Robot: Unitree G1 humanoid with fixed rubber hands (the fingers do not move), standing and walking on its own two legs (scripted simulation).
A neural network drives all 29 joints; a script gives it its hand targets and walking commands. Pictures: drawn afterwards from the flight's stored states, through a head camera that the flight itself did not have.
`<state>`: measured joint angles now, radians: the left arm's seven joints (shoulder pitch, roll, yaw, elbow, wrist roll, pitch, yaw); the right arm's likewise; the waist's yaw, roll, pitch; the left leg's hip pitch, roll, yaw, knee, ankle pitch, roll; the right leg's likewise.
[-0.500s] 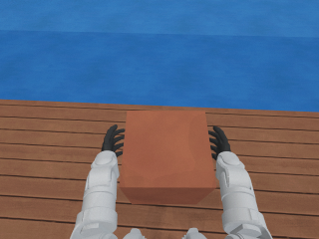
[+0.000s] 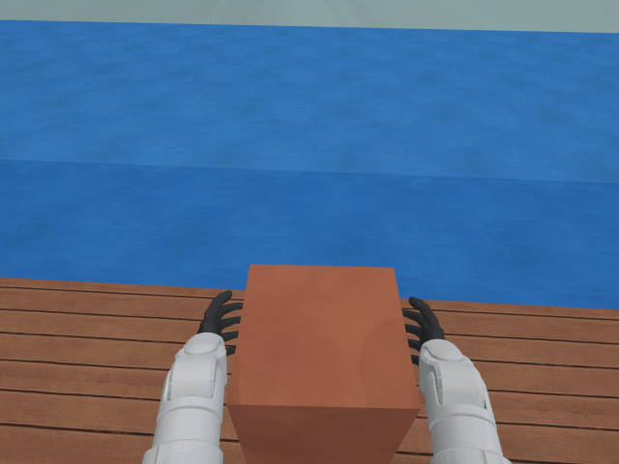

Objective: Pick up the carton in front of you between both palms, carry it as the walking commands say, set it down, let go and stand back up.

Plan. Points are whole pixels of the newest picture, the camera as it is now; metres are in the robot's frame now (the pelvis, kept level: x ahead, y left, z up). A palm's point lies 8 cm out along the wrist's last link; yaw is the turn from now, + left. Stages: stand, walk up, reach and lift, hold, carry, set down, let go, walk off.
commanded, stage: reach and lift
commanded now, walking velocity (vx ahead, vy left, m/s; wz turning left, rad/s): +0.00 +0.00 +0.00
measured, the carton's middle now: (319, 370) +0.30 +0.00 -0.05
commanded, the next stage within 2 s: hold in 0.84 s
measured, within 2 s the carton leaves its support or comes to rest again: neither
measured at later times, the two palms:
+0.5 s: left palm (212, 335) +0.31 +0.15 +0.04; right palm (432, 340) +0.30 -0.15 +0.03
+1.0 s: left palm (206, 330) +0.30 +0.15 +0.06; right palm (435, 337) +0.29 -0.15 +0.06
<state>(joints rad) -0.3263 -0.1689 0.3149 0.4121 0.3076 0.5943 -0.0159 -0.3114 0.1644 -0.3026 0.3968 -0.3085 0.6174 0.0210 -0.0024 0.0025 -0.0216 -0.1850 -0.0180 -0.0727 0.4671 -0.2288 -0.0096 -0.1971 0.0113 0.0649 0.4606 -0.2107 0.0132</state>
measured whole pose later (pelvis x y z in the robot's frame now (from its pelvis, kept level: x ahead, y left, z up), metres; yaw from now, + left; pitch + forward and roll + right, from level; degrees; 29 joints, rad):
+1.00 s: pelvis +0.01 +0.00 +0.01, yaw +0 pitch -7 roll +0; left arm -0.24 -0.15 0.20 0.19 0.26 0.73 -0.01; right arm -0.22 0.14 -0.18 0.18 -0.26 0.75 0.01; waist 0.00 0.00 0.02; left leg -0.03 -0.01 -0.07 0.33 -0.19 -0.01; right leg -0.04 0.01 0.07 0.33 -0.17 0.01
